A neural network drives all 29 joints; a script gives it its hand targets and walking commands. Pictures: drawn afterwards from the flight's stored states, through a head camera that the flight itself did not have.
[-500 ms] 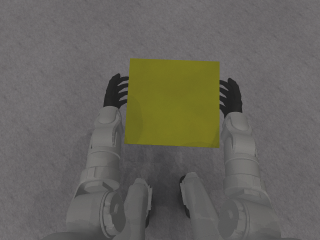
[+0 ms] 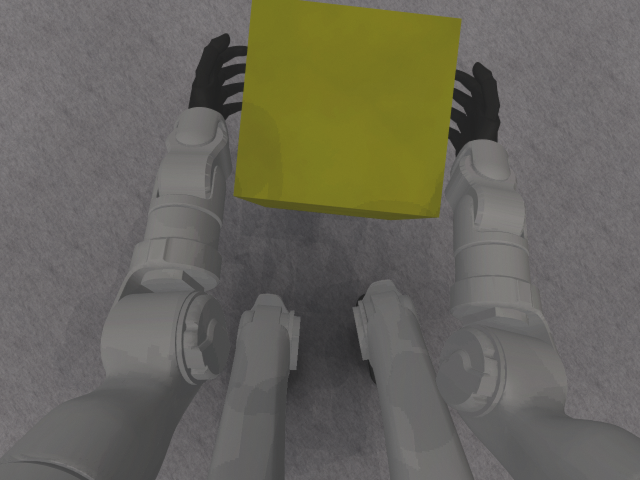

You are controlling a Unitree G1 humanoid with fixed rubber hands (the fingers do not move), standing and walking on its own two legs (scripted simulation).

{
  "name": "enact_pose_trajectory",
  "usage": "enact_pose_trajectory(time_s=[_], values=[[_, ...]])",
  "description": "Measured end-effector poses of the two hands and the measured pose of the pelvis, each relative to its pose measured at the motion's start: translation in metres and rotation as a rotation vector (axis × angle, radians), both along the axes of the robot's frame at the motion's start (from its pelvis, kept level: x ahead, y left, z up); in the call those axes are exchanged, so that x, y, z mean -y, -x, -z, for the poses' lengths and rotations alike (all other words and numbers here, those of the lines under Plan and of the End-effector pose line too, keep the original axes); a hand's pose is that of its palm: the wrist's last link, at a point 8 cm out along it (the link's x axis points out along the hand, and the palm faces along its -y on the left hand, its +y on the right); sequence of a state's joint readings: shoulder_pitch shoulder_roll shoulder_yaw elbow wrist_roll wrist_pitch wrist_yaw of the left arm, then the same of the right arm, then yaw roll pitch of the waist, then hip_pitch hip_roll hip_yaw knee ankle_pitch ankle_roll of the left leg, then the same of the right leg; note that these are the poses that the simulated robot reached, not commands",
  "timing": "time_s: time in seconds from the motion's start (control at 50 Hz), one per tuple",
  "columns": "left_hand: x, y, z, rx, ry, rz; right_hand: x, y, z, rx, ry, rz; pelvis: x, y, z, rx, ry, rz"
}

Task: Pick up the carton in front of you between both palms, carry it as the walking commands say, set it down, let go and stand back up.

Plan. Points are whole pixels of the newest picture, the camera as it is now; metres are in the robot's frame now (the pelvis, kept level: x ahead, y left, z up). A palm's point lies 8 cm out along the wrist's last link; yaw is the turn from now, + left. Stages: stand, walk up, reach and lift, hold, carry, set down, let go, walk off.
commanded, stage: set down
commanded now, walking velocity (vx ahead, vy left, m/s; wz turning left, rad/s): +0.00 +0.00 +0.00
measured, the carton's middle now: (339, 136) +0.50 -0.04 -0.18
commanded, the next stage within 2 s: none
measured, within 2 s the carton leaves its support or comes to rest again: rests again in 1.10 s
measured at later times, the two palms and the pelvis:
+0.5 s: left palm (245, 115) +0.56 +0.09 -0.26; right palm (437, 152) +0.48 -0.20 -0.25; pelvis -0.02 +0.01 -0.10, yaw -1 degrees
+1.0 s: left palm (252, 124) +0.56 +0.09 -0.31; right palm (430, 157) +0.49 -0.20 -0.30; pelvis -0.01 +0.01 -0.14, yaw -1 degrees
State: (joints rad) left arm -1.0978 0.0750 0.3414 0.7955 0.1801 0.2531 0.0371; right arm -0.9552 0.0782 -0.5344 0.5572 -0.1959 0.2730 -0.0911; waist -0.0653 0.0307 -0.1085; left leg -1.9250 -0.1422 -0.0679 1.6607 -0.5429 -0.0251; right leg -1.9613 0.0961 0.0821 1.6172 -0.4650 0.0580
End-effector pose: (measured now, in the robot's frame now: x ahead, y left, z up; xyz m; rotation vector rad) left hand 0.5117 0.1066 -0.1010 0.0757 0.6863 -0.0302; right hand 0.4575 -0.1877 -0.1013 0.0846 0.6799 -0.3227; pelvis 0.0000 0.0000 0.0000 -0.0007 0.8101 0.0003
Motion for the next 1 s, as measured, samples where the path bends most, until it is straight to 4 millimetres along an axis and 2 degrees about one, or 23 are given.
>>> enact_pose_trajectory(time_s=[0.32, 0.6, 0.68, 0.8, 1.0], values=[[0.01, -0.032, 0.095, -0.028, -0.021, 0.066, 0.007, -0.016, 0.095, -0.035, 0.016, 0.033, -0.002, 0.016, 0.067, 0.003, 0.015, -0.007], [0.019, -0.056, 0.184, -0.052, -0.039, 0.122, 0.013, -0.03, 0.181, -0.066, 0.023, 0.061, -0.007, 0.014, 0.118, 0.05, 0.04, -0.019], [0.021, -0.059, 0.195, -0.059, -0.04, 0.132, 0.015, -0.032, 0.19, -0.073, 0.021, 0.069, -0.008, 0.009, 0.126, 0.074, 0.043, -0.017], [0.021, -0.064, 0.198, -0.053, -0.04, 0.131, 0.016, -0.036, 0.194, -0.066, 0.019, 0.064, -0.008, 0.005, 0.134, 0.077, 0.044, -0.013], [0.017, -0.053, 0.21, -0.081, -0.051, 0.14, 0.015, -0.028, 0.203, -0.097, 0.015, 0.028, -0.01, 0.01, 0.14, 0.114, 0.047, -0.017]])
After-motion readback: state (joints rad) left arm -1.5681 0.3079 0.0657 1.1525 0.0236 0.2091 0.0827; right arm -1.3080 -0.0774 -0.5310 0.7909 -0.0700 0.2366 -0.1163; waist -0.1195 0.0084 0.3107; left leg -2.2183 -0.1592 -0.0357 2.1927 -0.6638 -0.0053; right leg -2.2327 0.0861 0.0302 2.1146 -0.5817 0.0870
